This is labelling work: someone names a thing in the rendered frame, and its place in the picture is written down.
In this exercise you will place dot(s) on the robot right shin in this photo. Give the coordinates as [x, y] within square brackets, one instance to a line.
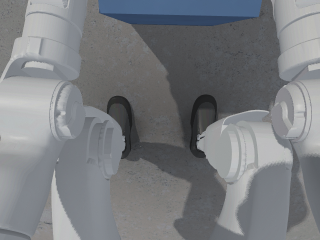
[213, 133]

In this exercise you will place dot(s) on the right robot forearm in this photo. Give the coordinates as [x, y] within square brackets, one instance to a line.
[298, 31]

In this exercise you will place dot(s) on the left robot upper arm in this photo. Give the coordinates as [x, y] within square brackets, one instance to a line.
[37, 117]

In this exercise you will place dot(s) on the carton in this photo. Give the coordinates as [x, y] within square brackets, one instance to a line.
[180, 12]

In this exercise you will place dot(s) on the right robot upper arm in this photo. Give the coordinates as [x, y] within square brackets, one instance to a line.
[296, 116]

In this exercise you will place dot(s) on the left robot forearm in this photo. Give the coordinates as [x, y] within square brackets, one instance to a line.
[50, 42]

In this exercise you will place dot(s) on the robot left foot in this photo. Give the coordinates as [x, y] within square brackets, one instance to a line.
[119, 109]

